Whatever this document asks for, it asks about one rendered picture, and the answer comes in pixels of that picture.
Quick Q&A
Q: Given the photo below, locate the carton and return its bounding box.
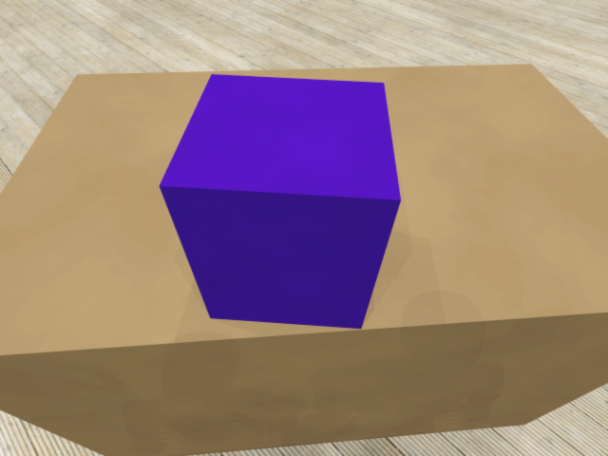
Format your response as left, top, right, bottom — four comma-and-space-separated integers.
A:
160, 74, 401, 329

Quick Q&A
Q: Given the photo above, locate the pedestal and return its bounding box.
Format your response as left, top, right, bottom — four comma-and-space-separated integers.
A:
0, 64, 608, 456

